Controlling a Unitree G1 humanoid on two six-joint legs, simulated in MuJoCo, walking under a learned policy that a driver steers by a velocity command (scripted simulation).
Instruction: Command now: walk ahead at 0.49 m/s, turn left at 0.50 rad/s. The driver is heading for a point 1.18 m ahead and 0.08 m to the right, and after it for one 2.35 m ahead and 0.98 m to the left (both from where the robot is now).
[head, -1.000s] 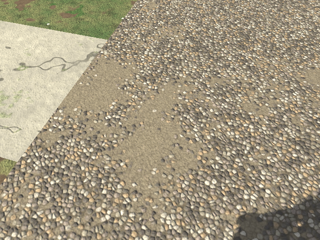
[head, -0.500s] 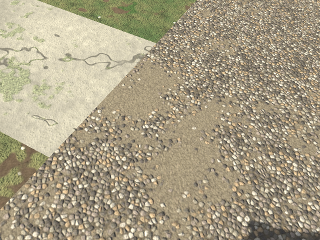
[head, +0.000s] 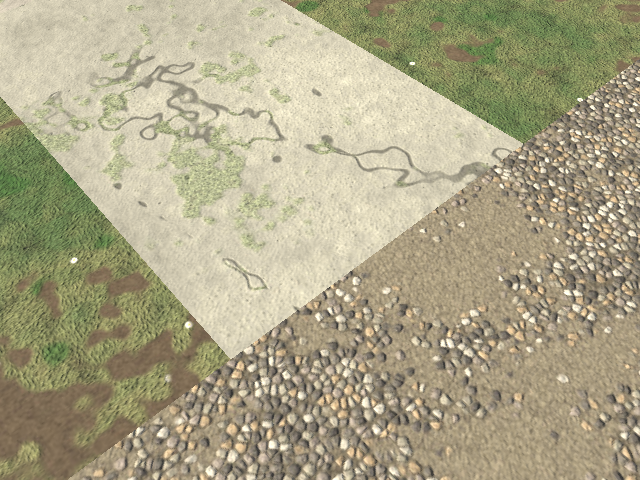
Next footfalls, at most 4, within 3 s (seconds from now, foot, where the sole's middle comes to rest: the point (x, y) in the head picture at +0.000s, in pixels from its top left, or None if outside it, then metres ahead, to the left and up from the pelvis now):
0.28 left None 0.30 0.13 -0.78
0.80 right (369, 416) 0.62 -0.04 -0.78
1.36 left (284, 304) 0.91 0.16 -0.78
1.92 right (364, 226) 1.16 -0.04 -0.78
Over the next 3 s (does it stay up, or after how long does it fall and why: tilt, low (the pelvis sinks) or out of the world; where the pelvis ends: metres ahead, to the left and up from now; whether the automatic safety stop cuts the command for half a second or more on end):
stays up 1.15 0.01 -0.01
